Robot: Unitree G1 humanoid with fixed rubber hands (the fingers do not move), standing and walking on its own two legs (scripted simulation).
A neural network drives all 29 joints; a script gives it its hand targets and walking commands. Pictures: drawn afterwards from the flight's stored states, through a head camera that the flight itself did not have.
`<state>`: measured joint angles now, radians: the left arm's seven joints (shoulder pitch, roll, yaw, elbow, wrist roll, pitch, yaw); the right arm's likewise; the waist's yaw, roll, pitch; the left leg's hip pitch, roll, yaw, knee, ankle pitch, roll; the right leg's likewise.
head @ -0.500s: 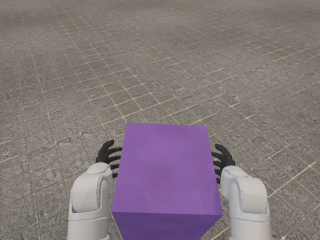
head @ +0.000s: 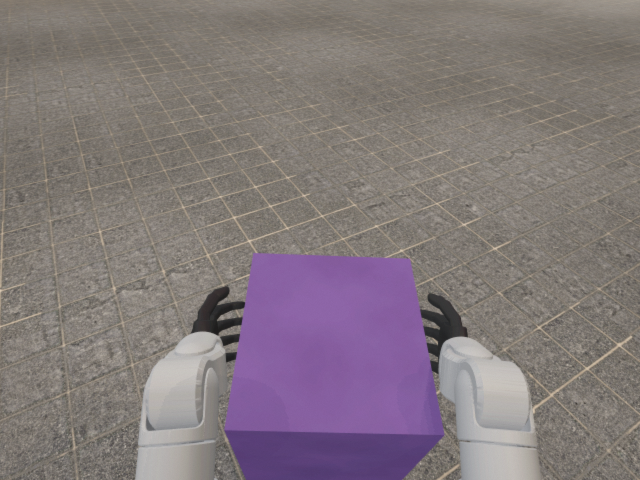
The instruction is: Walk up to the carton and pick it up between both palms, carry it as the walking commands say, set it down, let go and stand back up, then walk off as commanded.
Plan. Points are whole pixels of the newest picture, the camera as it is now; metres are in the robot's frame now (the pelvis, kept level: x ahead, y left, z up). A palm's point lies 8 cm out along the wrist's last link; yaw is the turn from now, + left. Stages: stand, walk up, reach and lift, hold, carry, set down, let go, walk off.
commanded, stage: carry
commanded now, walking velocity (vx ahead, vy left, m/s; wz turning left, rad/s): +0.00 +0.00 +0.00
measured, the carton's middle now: (326, 376) +0.28 +0.00 +0.00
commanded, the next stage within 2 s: none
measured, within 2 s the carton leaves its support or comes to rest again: neither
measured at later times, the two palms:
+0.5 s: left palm (207, 355) +0.26 +0.14 +0.08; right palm (455, 361) +0.26 -0.15 +0.07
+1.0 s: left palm (132, 290) +0.35 +0.25 +0.09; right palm (346, 263) +0.42 -0.03 +0.07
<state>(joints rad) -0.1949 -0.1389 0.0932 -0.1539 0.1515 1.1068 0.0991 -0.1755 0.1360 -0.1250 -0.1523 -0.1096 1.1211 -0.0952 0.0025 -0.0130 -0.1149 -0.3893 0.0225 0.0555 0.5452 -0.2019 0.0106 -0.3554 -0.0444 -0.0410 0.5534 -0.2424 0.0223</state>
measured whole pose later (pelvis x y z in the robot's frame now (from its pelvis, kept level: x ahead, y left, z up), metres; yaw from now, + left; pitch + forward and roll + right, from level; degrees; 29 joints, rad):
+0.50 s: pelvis -0.01 +0.00 +0.00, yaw +1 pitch +2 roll +0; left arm -0.16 -0.13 0.08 -0.22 0.11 1.09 0.13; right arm -0.14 0.13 -0.11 -0.21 -0.07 1.10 -0.12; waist 0.00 0.00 -0.08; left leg -0.39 0.03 0.05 0.54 -0.21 0.01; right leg -0.35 -0.05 -0.06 0.55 -0.26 0.02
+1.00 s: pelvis +0.12 +0.05 +0.01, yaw +14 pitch +3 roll +0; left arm -0.19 -0.14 0.07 -0.32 0.12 1.23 0.14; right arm -0.18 0.14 -0.13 -0.30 -0.07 1.25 -0.11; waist 0.01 0.04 -0.05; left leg -0.21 -0.01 0.06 0.52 -0.34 0.02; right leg -0.28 -0.06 -0.19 0.48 -0.24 0.00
